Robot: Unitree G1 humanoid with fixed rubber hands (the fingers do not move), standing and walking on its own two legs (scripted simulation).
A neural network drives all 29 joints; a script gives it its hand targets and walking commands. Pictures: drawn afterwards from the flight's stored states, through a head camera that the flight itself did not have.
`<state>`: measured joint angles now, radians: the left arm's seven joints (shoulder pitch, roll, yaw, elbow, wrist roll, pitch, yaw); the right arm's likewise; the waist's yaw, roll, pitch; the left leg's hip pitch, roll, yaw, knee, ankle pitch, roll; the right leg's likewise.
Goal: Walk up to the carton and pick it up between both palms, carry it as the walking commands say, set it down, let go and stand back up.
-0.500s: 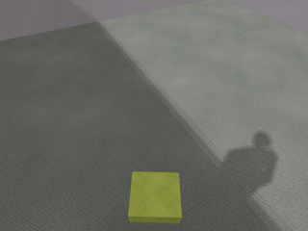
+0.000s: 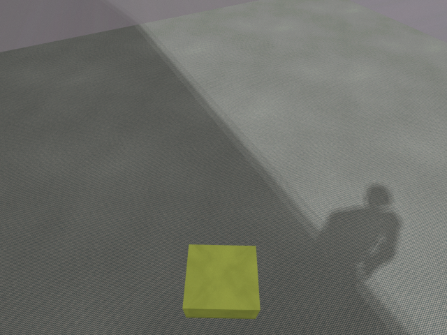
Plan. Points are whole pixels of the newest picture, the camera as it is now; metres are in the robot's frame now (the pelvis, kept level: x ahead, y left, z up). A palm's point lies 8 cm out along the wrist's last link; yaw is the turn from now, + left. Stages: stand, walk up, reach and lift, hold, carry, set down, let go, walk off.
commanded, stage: walk up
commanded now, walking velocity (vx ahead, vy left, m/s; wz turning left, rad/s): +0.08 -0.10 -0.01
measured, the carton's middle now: (221, 281) +0.42 +0.00 -0.69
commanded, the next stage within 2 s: stand in 0.72 s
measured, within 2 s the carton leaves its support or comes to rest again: neither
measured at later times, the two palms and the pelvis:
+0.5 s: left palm out of the picture +0.07 +0.22 -0.13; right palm out of the picture +0.05 -0.26 -0.14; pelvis +0.01 -0.02 +0.00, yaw +0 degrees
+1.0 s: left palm out of the picture +0.06 +0.21 -0.13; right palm out of the picture +0.04 -0.25 -0.13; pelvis +0.00 -0.02 +0.00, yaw -1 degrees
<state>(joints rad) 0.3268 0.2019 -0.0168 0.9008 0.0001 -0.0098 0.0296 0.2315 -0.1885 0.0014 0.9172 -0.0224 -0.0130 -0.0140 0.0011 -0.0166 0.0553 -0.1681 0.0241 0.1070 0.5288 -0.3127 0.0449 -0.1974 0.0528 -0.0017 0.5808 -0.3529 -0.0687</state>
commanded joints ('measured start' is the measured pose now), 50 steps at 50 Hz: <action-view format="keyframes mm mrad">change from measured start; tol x16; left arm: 1 -17 83 52 -32 9 10 3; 50 -84 95 58 -13 11 4 -14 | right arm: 1 220 -203 -72 33 -2 -10 -44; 10 22 -151 -39 -17 11 16 -24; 50 41 -95 -26 -31 -2 11 -9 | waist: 1 -64 166 -47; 11 37 222 -67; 16 -5 -191 -30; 30 14 147 -8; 50 3 16 5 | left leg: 1 349 466 -371 -136 1071 210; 10 68 175 -89 -102 696 71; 15 -115 -2 -85 203 -269 -22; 19 -159 -11 -97 236 -199 -41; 28 27 140 -194 -226 213 -7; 38 -127 100 -170 -221 -78 1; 50 -62 106 -169 -210 95 6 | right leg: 1 -416 -59 4 495 -222 79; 6 -266 -73 -34 319 -60 85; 10 -81 -70 -60 -115 173 68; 13 178 -275 191 -148 881 -39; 18 -35 -310 320 -343 334 -115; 26 12 -205 170 -199 474 -24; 38 -47 -139 140 -236 49 8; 50 -16 -133 120 -179 278 3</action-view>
